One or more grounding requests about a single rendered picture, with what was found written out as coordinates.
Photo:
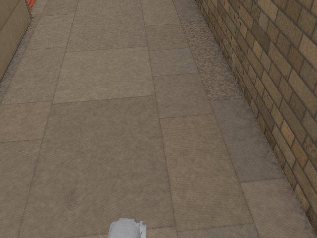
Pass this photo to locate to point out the left robot thigh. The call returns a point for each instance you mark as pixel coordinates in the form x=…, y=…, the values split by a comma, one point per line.
x=128, y=228

